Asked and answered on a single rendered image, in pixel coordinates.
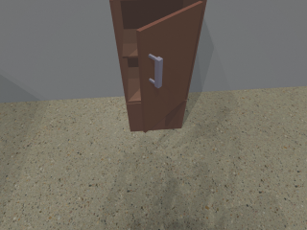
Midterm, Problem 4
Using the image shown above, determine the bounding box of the handle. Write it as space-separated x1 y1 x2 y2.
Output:
148 54 163 88

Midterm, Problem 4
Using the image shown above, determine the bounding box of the cupboard door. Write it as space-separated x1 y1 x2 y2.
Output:
136 1 203 133

